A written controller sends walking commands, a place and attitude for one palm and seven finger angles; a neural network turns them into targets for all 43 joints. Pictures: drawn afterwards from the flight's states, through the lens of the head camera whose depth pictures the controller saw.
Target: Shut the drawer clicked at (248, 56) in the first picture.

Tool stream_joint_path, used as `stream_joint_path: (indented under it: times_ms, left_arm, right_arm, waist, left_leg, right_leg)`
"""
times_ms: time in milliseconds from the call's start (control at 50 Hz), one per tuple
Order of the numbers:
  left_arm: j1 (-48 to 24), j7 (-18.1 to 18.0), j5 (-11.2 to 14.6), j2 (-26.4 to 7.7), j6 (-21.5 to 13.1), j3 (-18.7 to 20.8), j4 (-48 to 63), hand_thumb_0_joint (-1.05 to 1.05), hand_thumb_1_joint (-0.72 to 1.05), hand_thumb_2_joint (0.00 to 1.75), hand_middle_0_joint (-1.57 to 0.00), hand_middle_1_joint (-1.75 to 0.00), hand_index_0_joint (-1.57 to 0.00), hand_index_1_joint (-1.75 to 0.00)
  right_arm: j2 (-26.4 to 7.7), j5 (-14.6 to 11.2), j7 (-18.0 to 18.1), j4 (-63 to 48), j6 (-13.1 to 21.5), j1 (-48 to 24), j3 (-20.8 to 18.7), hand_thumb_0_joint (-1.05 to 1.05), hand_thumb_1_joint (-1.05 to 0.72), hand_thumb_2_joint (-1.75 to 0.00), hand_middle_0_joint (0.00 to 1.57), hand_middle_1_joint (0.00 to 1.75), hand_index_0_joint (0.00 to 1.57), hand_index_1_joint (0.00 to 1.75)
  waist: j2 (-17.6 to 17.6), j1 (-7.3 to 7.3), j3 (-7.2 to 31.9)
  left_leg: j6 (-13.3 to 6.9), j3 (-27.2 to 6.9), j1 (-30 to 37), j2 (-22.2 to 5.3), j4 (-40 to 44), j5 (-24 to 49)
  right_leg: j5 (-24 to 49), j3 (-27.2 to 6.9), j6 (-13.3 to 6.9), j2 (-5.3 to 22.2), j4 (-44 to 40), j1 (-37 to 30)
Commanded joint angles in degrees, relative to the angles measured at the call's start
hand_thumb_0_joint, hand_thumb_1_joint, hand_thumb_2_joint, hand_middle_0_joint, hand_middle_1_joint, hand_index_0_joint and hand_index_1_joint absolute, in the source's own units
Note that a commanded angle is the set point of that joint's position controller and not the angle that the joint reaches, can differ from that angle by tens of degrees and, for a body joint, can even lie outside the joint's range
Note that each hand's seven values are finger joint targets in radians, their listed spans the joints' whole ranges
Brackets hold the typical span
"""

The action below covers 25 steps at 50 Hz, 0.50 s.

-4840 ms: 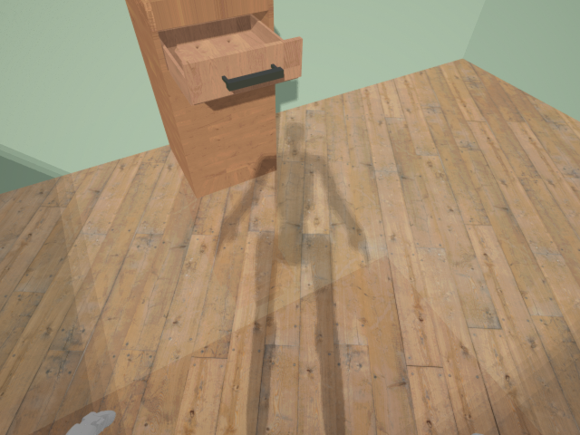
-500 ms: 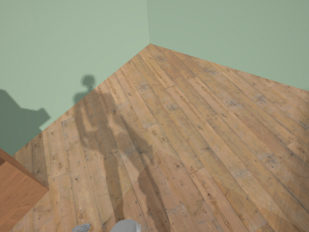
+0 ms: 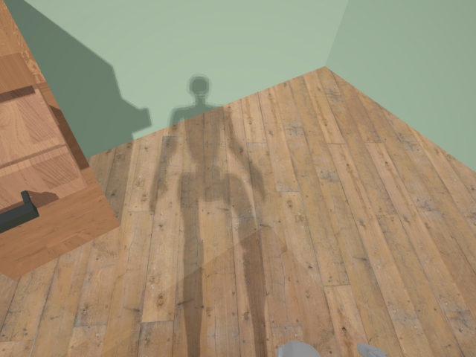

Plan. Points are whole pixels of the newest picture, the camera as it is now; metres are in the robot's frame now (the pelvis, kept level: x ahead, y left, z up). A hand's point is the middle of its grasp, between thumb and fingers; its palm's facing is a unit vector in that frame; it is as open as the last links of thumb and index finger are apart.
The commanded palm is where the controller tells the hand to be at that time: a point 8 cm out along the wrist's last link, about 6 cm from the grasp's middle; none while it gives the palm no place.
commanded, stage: turn to face it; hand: left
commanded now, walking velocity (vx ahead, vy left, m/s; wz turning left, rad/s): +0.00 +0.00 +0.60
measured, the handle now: out of the picture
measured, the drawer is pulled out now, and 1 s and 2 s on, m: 0.25 0.25 0.25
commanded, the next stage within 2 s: take the last steps up to it in 1.10 s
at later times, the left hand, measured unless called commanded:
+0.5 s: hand out of the picture +0.03 +0.17 -0.14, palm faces +0.30 -0.92 -0.27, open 7.4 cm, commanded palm none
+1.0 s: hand out of the picture -0.12 +0.24 -0.17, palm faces +0.56 -0.79 -0.24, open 7.4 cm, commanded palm none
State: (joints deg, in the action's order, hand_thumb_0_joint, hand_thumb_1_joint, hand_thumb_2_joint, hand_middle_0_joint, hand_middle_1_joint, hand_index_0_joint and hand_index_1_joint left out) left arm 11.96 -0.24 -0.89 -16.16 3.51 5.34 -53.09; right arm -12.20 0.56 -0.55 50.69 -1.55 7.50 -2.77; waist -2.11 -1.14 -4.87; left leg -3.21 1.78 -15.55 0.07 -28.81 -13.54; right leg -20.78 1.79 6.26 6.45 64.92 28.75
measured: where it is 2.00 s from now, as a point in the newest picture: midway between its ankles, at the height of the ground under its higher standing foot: outside the picture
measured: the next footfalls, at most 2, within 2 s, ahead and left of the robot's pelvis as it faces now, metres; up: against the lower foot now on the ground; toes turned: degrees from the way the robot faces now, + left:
right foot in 0.30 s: +0.05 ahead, -0.16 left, +0.00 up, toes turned +9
left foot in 0.70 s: -0.05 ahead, +0.11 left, +0.00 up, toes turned +31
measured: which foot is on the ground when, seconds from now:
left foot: down 0.00-0.30, up 0.32-0.68, down 0.70-1.00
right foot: up 0.00-0.28, down 0.30-0.70, up 0.72-1.00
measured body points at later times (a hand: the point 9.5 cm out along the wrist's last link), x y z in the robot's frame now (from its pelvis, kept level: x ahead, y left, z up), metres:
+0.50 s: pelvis -0.02 -0.05 +0.00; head +0.01 -0.06 +0.45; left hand +0.01 +0.22 -0.12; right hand +0.10 -0.29 -0.16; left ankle -0.06 +0.08 -0.65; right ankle +0.01 -0.17 -0.74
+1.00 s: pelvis -0.06 +0.02 +0.01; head -0.05 +0.06 +0.45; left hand -0.15 +0.28 -0.15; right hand +0.15 -0.14 -0.12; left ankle -0.08 +0.09 -0.74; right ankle +0.02 -0.14 -0.65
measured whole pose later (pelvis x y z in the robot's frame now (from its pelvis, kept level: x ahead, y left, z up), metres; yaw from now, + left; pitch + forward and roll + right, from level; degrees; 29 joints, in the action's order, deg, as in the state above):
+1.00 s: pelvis -0.06 +0.02 +0.01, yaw +32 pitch -1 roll -2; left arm 12.0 -0.7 -0.7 -15.8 3.5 4.3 -54.4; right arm -10.4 0.4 0.1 52.3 -1.2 10.4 -1.5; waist -1.6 -0.8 -3.8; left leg -4.3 0.5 -12.0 1.9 -24.3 -11.5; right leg -20.1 0.9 5.8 5.4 62.5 26.7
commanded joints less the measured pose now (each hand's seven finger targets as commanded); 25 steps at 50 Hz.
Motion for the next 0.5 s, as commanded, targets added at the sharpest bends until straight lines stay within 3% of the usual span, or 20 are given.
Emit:
stream_joint_path:
  times_ms: [0,40,120,180,220,240,260,280,300,320,340,360,400,480]
  left_arm:
    - [-1.1,-0.7,-0.1,-3.4,-1.2,0.5,5.2,0.0,0.9,0.9,-0.2,-0.3,-0.2,-0.3]
    - [-3.5,-0.8,0.0,-3.4,-1.4,0.4,6.3,0.0,0.9,0.9,-0.2,-0.3,-0.2,-0.3]
    - [-5.1,-1.0,0.4,-2.1,-1.7,0.0,7.8,0.0,0.9,0.9,-0.2,-0.3,-0.2,-0.3]
    - [-2.8,-1.3,0.8,-1.8,-2.2,-0.1,7.9,0.0,0.9,0.9,-0.2,-0.3,-0.2,-0.3]
    - [0.0,-1.5,0.9,-2.3,-2.7,0.1,7.4,0.0,0.9,0.9,-0.2,-0.3,-0.2,-0.3]
    - [2.0,-1.7,0.8,-3.9,-3.3,0.3,7.1,0.0,0.9,0.9,-0.2,-0.3,-0.2,-0.3]
    - [3.9,-2.1,0.0,-7.9,-3.9,1.1,7.0,0.0,0.9,0.9,-0.2,-0.3,-0.2,-0.3]
    - [3.5,-2.2,-0.6,-11.9,-3.8,1.7,7.5,0.0,0.9,0.9,-0.2,-0.3,-0.2,-0.3]
    - [1.9,-2.2,-0.2,-10.9,-3.5,1.0,8.3,0.0,0.9,0.9,-0.2,-0.3,-0.2,-0.3]
    - [-2.3,-2.3,-0.1,-7.6,-3.8,0.4,8.9,0.0,0.9,0.9,-0.2,-0.3,-0.2,-0.3]
    - [-5.4,-2.3,0.0,-6.5,-3.6,0.2,9.5,0.0,0.9,0.9,-0.2,-0.3,-0.2,-0.3]
    - [-6.4,-2.1,0.1,-5.1,-3.8,-0.4,9.6,0.0,0.9,0.9,-0.2,-0.3,-0.2,-0.3]
    - [-4.4,-1.9,0.0,-4.5,-4.2,-0.7,9.0,0.0,0.9,0.9,-0.2,-0.3,-0.2,-0.3]
    - [-0.2,-2.0,-0.5,-6.4,-3.7,-0.1,7.3,0.0,0.9,0.9,-0.2,-0.3,-0.2,-0.3]
  right_arm:
    - [-12.1,0.4,1.0,-2.8,1.0,3.2,-3.5,0.0,-0.9,-0.9,0.2,0.3,0.2,0.3]
    - [-12.3,0.6,0.9,-2.4,0.9,4.8,-3.7,0.0,-0.9,-0.9,0.2,0.3,0.2,0.3]
    - [-12.6,0.9,0.9,-2.3,0.5,5.2,-4.3,0.0,-0.9,-0.9,0.2,0.3,0.2,0.3]
    - [-12.7,0.9,0.8,-2.6,0.1,3.9,-4.5,0.0,-0.9,-0.9,0.2,0.3,0.2,0.3]
    - [-12.1,0.6,0.7,-3.0,0.0,2.9,-4.6,0.0,-0.9,-0.9,0.2,0.3,0.2,0.3]
    - [-11.0,0.1,0.5,-3.2,0.0,2.4,-4.5,0.0,-0.9,-0.9,0.2,0.3,0.2,0.3]
    - [-7.3,-0.4,0.2,-3.7,0.1,3.7,-4.0,0.0,-0.9,-0.9,0.2,0.3,0.2,0.3]
    - [-5.5,-0.1,0.2,-5.1,0.1,3.3,-3.8,0.0,-0.9,-0.9,0.2,0.3,0.2,0.3]
    - [-8.4,0.6,0.2,-4.9,-0.3,2.8,-4.4,0.0,-0.9,-0.9,0.2,0.3,0.2,0.3]
    - [-8.3,0.7,-0.3,-3.4,-1.1,3.9,-4.6,0.0,-0.9,-0.9,0.2,0.3,0.2,0.3]
    - [-7.5,0.7,-0.5,-2.3,-1.5,5.3,-4.6,0.0,-0.9,-0.9,0.2,0.3,0.2,0.3]
    - [-7.7,0.8,-0.9,-1.3,-1.7,5.6,-4.4,0.0,-0.9,-0.9,0.2,0.3,0.2,0.3]
    - [-6.7,0.6,-1.2,-1.0,-1.9,5.5,-4.0,0.0,-0.9,-0.9,0.2,0.3,0.2,0.3]
    - [-6.0,0.4,-1.4,-2.1,-2.1,0.8,-3.4,0.0,-0.9,-0.9,0.2,0.3,0.2,0.3]
  waist:
    - [9.1,2.29,7.0]
    - [9.5,3.18,6.5]
    - [10.8,3.5,7.5]
    - [12.0,2.38,8.8]
    - [11.4,0.81,10.2]
    - [8.2,-0.45,11.0]
    - [-4.2,-1.24,12.6]
    - [-16.2,-1.42,10.1]
    - [-9.6,-0.72,8.6]
    - [-8.0,1.64,5.9]
    - [-8.9,3.26,5.4]
    - [-7.7,3.61,3.4]
    - [-8.8,3.03,2.8]
    - [-8.5,0.5,1.5]
  left_leg:
    - [-6.0,-15.7,8.3,-13.3,10.8,16.6]
    - [-6.6,-18.5,8.5,-13.5,10.5,16.9]
    - [-7.3,-22.1,7.3,-12.8,8.6,18.1]
    - [-6.7,-24.2,3.9,-11.4,6.4,21.7]
    - [-4.6,-24.0,0.5,-9.0,3.6,20.3]
    - [-2.2,-23.0,-4.0,-6.9,0.5,16.0]
    - [2.1,-16.1,-14.3,-1.3,-8.8,0.4]
    - [6.2,-5.2,-21.8,5.5,-22.3,-20.0]
    - [5.5,-7.5,-19.4,2.1,-32.4,-20.1]
    - [5.7,-8.2,-18.7,0.7,-37.4,-15.4]
    - [6.2,-6.6,-18.3,0.0,-39.8,-13.1]
    - [6.9,-4.8,-18.3,-1.1,-41.8,-9.8]
    - [7.7,-2.9,-18.5,-1.4,-41.7,-7.8]
    - [8.3,0.0,-16.2,-2.4,-33.0,-9.8]
  right_leg:
    - [0.4,-1.8,0.3,-0.4,-4.0,2.9]
    - [-1.3,-2.1,0.2,-1.0,-7.4,2.6]
    - [-4.0,-2.1,-0.6,-3.1,-16.4,-2.0]
    - [-3.1,-1.6,-1.5,-5.2,-24.4,-9.3]
    - [3.6,-1.0,-2.1,-5.8,-34.2,-16.8]
    - [8.9,-2.0,-2.3,-4.1,-42.6,-23.8]
    - [8.6,-12.3,-5.5,7.8,-49.8,-33.5]
    - [15.6,-24.4,-12.5,21.8,-50.5,-30.9]
    - [17.1,-20.6,-15.1,22.3,-49.4,-22.9]
    - [14.6,-14.9,-14.2,17.8,-50.1,-18.7]
    - [15.3,-12.3,-13.0,15.0,-49.2,-18.3]
    - [18.9,-7.0,-12.3,12.3,-47.5,-18.3]
    - [23.5,-2.2,-11.9,11.1,-46.3,-19.3]
    - [21.6,0.1,-12.6,12.8,-46.2,-20.1]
